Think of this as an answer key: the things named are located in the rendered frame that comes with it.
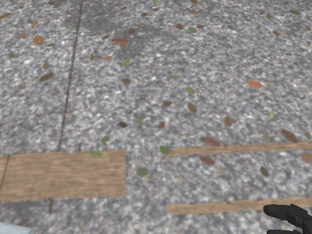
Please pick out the robot right hand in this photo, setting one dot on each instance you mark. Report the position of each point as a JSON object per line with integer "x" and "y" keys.
{"x": 293, "y": 214}

